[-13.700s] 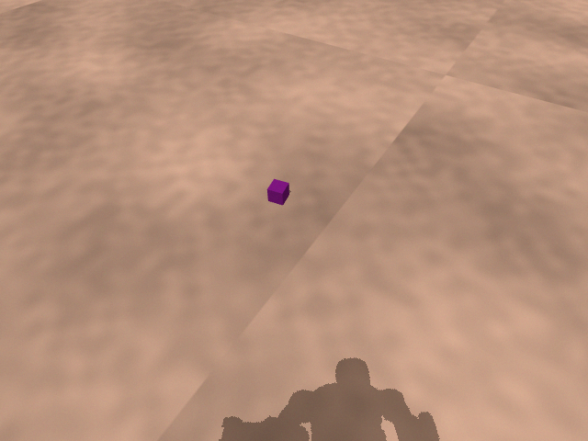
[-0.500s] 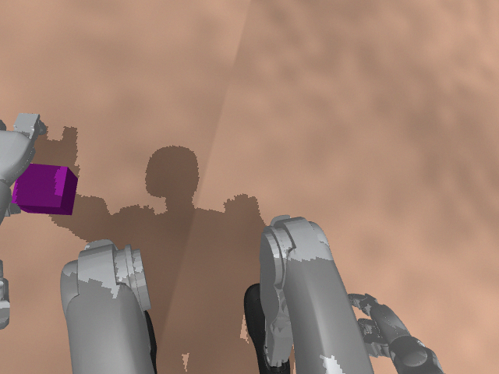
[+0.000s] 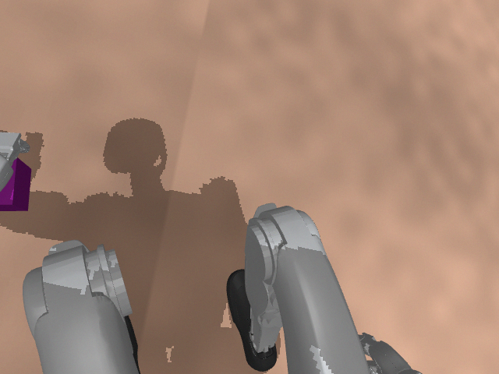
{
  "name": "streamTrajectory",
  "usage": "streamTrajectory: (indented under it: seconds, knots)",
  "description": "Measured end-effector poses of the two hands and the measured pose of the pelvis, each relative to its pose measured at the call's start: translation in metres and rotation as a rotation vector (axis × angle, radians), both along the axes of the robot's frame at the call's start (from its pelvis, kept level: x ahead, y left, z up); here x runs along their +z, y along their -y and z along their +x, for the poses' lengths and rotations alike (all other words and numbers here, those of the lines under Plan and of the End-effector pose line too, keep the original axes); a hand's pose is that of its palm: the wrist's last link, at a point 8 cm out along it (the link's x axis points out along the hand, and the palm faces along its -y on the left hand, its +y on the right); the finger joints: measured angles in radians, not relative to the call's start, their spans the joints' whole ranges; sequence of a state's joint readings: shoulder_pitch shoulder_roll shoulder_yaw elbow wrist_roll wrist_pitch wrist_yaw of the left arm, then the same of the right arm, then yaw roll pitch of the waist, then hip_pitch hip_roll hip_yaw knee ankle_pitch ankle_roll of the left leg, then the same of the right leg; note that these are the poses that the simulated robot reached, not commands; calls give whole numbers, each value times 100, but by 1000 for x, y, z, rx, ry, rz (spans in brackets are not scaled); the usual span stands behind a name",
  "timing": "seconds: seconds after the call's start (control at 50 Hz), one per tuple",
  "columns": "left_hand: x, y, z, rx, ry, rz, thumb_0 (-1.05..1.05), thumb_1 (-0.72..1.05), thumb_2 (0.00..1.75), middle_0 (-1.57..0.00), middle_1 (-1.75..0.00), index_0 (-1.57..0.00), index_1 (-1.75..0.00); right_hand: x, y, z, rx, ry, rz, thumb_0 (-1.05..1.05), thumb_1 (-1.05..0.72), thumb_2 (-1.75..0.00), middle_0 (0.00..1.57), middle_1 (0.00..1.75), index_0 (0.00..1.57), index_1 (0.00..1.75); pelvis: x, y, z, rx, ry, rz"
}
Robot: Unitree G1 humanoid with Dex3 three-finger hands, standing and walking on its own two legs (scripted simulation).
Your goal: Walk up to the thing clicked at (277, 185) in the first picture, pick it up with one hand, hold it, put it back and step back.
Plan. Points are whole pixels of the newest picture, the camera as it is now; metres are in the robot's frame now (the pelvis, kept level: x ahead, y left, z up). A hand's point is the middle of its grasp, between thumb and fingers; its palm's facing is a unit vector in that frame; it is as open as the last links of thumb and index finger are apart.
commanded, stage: rest palm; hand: left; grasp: from above
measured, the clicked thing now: out of the picture +0.43 +0.33 -0.26
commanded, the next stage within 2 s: close in 1.40 s
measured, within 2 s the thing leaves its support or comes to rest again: neither
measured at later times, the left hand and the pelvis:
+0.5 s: hand out of the picture +0.41 +0.34 -0.22, palm faces -0.53 -0.07 -0.84, open 14.3 cm; pelvis +0.01 +0.00 -0.01, yaw -1 degrees
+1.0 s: hand (0, 193) +0.41 +0.31 -0.23, palm faces -0.42 +0.01 -0.91, open 14.3 cm; pelvis +0.00 +0.01 -0.01, yaw -2 degrees
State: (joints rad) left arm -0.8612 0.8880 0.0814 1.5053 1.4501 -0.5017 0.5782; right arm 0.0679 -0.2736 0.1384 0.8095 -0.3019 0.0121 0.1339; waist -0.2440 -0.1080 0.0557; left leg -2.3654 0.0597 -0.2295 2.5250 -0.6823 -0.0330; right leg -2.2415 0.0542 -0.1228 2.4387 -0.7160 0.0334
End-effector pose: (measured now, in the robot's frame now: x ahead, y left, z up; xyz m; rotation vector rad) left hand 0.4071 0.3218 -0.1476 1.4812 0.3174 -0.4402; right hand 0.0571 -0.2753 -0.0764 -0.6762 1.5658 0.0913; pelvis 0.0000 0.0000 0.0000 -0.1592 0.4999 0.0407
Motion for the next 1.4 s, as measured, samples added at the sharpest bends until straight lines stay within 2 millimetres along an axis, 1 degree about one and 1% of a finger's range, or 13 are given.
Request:
streamTrajectory:
  seconds: [0.08,0.2,0.34,0.4,0.48,0.58,0.68,0.78,0.9,1.04,1.12,1.24,1.4]
  knots:
    - [-4,5,2,15,46,27,0,-50,99,-9,-95,-9,-95,-1,-3,10,30,25,13,1,-91,-89,20,30,21,30,-1,-1,2,-2,-11,-4]
    - [-10,8,11,66,45,76,0,-51,100,-8,-94,-8,-94,-6,-11,35,70,119,63,1,-90,-89,20,30,21,30,-5,-3,4,-1,-14,-8]
    - [-11,-3,24,171,11,78,0,-51,99,-8,-94,-8,-95,-9,-19,51,93,195,112,0,-91,-89,20,30,21,30,-7,-4,5,-4,-6,-10]
    - [-14,-12,24,201,-27,80,0,-52,99,-8,-95,-8,-95,-10,-20,49,84,191,114,0,-91,-90,20,30,21,30,-7,-4,6,-4,-5,-12]
    - [-19,-19,18,190,-76,67,0,-53,100,-8,-95,-7,-96,-10,-19,38,70,139,113,0,-91,-90,20,30,21,30,-6,-4,6,-5,-1,-16]
    - [-22,-16,10,127,-85,20,0,-53,100,-7,-95,-7,-96,-8,-20,23,65,63,104,0,-91,-90,20,30,21,30,-5,-3,4,-9,15,-20]
    - [-20,-7,8,50,-44,-15,0,-52,101,-7,-94,-8,-95,-4,-18,17,82,31,82,1,-91,-90,20,30,21,30,-5,-4,3,-13,30,-27]
    - [-22,7,2,-3,2,-8,0,-52,101,-8,-93,-7,-94,0,-16,22,105,46,63,1,-91,-90,20,30,21,30,-5,-5,2,-17,31,-31]
    - [-23,15,0,11,66,39,0,-52,102,-8,-91,-7,-93,1,-15,37,138,103,72,1,-90,-90,20,30,21,30,-6,-5,2,-18,22,-28]
    - [-25,8,8,107,39,94,0,-53,102,-8,-91,-7,-93,-2,-18,52,151,179,111,1,-91,-90,20,30,21,30,-9,-6,2,-14,17,-25]
    - [-24,-3,14,175,-1,87,0,-53,101,-8,-92,-7,-94,-3,-19,54,141,204,125,0,-91,-90,20,30,21,30,-9,-6,3,-14,16,-25]
    - [-28,-16,13,192,-78,63,0,-54,102,-8,-93,-7,-95,-7,-21,41,106,151,128,0,-92,-90,20,30,20,30,-8,-5,4,-14,21,-26]
    - [-25,-17,9,104,-66,12,0,-52,102,-6,-94,-7,-96,-9,-27,20,101,53,126,1,-91,-90,20,30,21,30,-8,-4,2,-20,44,-31]
